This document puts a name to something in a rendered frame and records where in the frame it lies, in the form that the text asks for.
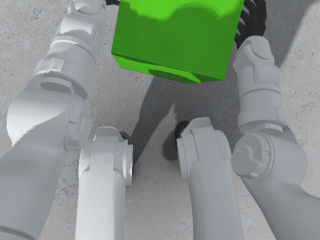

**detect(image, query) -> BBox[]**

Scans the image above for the carton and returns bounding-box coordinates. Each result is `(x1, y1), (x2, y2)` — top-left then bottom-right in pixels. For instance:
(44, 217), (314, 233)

(111, 0), (244, 84)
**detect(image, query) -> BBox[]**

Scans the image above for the right robot forearm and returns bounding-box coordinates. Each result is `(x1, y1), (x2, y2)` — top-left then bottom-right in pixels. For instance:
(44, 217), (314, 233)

(233, 35), (301, 147)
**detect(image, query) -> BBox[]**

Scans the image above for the robot right hand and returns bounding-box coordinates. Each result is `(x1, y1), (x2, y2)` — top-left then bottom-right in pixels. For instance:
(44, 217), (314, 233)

(234, 0), (267, 50)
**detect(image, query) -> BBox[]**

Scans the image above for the left robot forearm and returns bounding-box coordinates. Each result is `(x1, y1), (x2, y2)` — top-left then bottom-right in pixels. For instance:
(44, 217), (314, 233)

(6, 0), (107, 137)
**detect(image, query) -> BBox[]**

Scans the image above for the right robot thigh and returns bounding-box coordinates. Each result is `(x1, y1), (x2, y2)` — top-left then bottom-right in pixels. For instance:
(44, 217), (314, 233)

(176, 126), (245, 240)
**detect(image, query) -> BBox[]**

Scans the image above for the left robot upper arm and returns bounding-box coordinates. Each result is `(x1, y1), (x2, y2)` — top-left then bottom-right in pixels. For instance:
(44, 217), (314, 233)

(0, 87), (92, 240)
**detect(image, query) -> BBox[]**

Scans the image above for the robot right foot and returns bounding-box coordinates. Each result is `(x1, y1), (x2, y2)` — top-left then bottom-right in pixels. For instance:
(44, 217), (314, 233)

(174, 121), (190, 152)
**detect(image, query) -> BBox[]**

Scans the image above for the right robot upper arm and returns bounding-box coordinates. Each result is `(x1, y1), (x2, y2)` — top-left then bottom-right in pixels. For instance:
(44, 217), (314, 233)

(230, 132), (320, 240)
